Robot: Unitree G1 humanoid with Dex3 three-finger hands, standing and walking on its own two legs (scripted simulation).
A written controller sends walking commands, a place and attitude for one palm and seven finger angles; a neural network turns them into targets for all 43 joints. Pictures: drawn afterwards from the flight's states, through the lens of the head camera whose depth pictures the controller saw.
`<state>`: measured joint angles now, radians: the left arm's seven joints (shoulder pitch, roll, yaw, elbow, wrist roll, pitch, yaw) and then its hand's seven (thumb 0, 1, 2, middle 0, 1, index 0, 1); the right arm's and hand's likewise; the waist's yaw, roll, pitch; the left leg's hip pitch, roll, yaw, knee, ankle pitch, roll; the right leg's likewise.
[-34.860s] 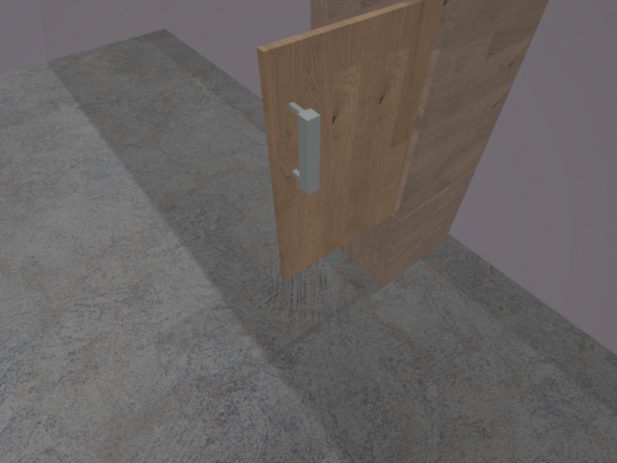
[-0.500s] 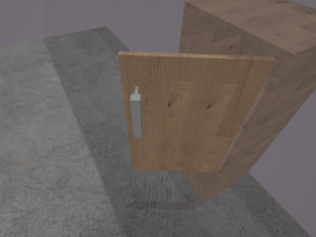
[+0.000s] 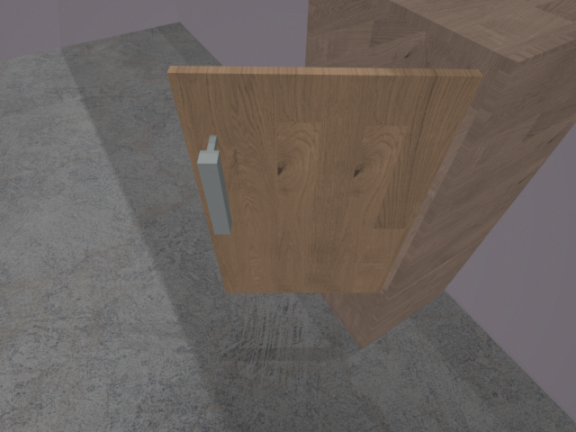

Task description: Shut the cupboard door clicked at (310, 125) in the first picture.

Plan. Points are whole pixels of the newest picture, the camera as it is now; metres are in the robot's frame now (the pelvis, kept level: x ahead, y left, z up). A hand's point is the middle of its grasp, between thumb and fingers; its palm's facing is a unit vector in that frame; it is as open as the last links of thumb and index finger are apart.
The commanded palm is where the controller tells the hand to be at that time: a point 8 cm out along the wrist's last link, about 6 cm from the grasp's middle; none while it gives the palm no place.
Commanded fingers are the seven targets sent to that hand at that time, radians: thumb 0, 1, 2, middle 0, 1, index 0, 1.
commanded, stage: shuffle to correct the standing spot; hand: left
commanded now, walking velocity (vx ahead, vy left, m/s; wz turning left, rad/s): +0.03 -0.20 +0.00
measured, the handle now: (218, 186) +0.45 +0.13 +0.08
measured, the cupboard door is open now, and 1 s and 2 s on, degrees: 59 59 59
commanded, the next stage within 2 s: come to a stop and stand still in 0.38 s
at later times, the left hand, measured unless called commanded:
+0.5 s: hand out of the picture +0.01 +0.11 -0.18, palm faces +0.06 -0.99 -0.13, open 7.3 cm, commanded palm none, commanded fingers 0.00 0.90 0.90 -0.20 -0.30 -0.20 -0.30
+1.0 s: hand out of the picture +0.03 +0.07 -0.19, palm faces +0.06 -0.97 -0.23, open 7.3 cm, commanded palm none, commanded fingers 0.00 0.90 0.90 -0.20 -0.30 -0.20 -0.30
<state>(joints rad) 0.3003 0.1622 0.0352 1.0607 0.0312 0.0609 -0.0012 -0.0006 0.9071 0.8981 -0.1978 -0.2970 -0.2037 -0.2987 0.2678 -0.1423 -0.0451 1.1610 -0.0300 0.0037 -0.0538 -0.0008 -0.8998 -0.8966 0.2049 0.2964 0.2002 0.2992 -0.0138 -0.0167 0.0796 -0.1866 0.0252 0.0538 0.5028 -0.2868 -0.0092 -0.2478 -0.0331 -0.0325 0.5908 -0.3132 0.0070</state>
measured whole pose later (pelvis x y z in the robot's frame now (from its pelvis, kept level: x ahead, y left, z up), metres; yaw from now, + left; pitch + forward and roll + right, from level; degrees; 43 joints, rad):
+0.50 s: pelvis -0.02 -0.08 +0.01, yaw +2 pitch +0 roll -2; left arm 0.24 0.20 0.08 1.00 0.04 0.08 -0.01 0.00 0.92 0.90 -0.20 -0.30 -0.20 -0.30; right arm 0.27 -0.11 -0.04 1.07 -0.04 -0.02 -0.06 0.00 -0.90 -0.90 0.20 0.30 0.20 0.30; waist -0.01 -0.05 0.05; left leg -0.21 0.08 0.10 0.51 -0.29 0.01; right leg -0.48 -0.03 0.01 1.04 -0.36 0.05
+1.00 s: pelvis -0.02 -0.13 -0.01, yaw +2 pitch -1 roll +0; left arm 0.19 0.20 0.04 1.03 0.02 0.04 0.04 0.00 0.92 0.90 -0.20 -0.30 -0.21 -0.30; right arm 0.22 -0.18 -0.05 1.01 -0.02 0.01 -0.01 0.00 -0.91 -0.90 0.20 0.30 0.19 0.30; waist 0.00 -0.03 0.08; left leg -0.28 0.01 0.10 0.61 -0.32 0.04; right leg -0.32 -0.08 -0.03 0.74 -0.41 0.01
